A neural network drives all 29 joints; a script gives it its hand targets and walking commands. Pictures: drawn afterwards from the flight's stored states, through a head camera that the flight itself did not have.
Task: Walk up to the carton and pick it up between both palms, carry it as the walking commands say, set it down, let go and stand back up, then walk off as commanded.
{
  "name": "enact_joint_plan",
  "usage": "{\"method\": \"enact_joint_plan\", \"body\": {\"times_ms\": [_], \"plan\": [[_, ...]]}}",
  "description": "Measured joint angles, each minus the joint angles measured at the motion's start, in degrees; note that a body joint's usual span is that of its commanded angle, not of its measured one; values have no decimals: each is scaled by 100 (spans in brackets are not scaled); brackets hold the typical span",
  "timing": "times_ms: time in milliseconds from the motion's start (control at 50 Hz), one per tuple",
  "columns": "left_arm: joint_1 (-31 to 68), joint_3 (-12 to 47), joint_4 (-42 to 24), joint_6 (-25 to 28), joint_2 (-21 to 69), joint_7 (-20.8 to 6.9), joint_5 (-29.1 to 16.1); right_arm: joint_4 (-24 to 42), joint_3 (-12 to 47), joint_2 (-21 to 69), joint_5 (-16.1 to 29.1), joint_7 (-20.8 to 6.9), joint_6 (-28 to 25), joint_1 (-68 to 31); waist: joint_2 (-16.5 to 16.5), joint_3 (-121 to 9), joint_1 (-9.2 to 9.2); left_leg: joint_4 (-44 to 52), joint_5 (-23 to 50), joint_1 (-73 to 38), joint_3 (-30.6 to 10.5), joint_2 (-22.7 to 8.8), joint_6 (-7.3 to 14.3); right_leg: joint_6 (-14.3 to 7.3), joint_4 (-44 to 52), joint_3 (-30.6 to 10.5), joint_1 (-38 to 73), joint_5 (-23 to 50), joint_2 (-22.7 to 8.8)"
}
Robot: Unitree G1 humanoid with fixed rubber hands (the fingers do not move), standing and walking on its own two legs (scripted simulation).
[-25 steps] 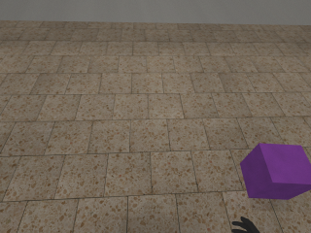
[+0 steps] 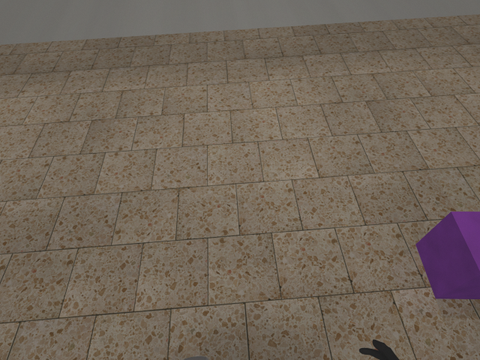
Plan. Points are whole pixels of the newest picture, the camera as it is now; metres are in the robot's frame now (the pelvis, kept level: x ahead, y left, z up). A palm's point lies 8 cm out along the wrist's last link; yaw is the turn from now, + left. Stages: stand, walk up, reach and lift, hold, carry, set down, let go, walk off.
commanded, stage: walk off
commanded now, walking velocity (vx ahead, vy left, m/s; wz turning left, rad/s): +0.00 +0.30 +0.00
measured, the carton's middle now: (476, 257) +0.54 -0.86 -0.63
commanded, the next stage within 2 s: stand in 0.20 s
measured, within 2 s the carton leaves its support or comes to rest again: neither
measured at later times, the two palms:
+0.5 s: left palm out of the picture +0.07 +0.40 -0.13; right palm out of the picture +0.06 -0.09 -0.13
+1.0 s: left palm out of the picture +0.07 +0.50 -0.15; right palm out of the picture +0.05 -0.01 -0.13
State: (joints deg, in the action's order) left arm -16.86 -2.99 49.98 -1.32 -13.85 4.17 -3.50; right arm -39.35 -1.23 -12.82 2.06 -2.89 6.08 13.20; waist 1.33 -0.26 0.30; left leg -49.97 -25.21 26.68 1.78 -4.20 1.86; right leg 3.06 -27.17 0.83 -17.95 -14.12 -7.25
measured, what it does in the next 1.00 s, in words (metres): steps to the left: left foot, then right foot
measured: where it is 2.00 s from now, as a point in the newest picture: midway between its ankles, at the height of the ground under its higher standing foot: outside the picture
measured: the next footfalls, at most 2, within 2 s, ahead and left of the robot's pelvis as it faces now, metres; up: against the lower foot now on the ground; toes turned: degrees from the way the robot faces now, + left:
left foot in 0.06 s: +0.04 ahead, +0.18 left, +0.00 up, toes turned +4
right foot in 0.42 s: +0.04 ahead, +0.03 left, +0.00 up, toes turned -3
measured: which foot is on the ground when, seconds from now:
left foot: up 0.00-0.04, down 0.06-0.78, up 0.80-0.90, down 0.92-1.00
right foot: down 0.00-0.06, up 0.08-0.40, down 0.42-0.96, up 0.98-1.00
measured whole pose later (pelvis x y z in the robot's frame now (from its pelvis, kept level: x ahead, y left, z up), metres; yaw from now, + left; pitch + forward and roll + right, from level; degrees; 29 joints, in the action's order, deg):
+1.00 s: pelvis -0.01 +0.24 -0.02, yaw -1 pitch -3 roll -3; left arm -13.8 -3.2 50.3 -3.0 -14.4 1.8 -3.5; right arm -41.1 -1.0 -11.9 2.0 0.0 3.4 19.8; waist 0.8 1.6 -0.9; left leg -43.5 -21.3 19.3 -3.6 -3.1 -2.3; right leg 1.8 -40.9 -0.9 -17.6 -21.1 -3.9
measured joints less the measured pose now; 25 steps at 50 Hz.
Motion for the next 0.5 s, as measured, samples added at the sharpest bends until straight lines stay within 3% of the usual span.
{"method": "enact_joint_plan", "body": {"times_ms": [60, 100, 140, 180, 240, 320, 420, 460, 500], "plan": [[2, -47, 2, -27, -46, 0, 1, -1, 1, 3, 0, -2, -118, -72, -27, 23, -3, 1668, 713, -512, 9, -42, -40, 189, -162, 1, -17, -84, -183], [10, -102, 21, -110, -137, 0, 0, -25, 14, 87, 0, -30, -159, -52, -231, 68, -8, 1519, 855, -570, 78, 131, -148, 195, -1104, -33, -199, -869, -286], [9, -127, 17, -248, -154, -1, 1, -23, 20, 91, 0, -32, -206, 11, -233, 65, -15, 1483, 731, -714, 94, 121, -131, 195, -2394, -25, -434, -1400, 35], [12, -127, 14, -315, -173, -1, 1, -23, 19, 92, -1, 15, -252, 66, -232, 65, -63, 1516, 684, -833, 123, 127, -58, 194, -3410, -31, -615, -1439, 398], [63, -123, 7, -350, -169, -1, 0, -24, 21, 93, -1, 136, -234, 164, -275, 63, -80, 1532, 661, -917, 245, 301, 95, 194, -4137, -44, -705, -1445, 664], [69, -81, 3, -325, -116, -2, 0, -21, 22, 95, -1, 259, -190, 184, -288, 63, -75, 1537, 625, -880, 575, 594, 331, 194, -3577, -54, -699, -1454, 703], [113, 78, -2, -204, 32, -26, 0, -28, 22, 97, -1, 430, -221, 442, -136, 57, -79, 1538, 583, -868, 821, 827, 517, 125, -1284, -60, -256, -1288, 706], [115, 140, 2, -155, 181, -71, 0, -87, 23, 96, -1, 481, -255, 550, 75, 61, -60, 1552, 586, -881, 808, 766, 499, -117, -831, -49, -123, -369, 787], [116, 201, 3, -93, 248, -136, 0, -94, 23, 94, -1, 477, -274, 624, 151, 62, -59, 1564, 639, -868, 811, 746, 202, -246, -643, -54, -52, -247, 787]]}}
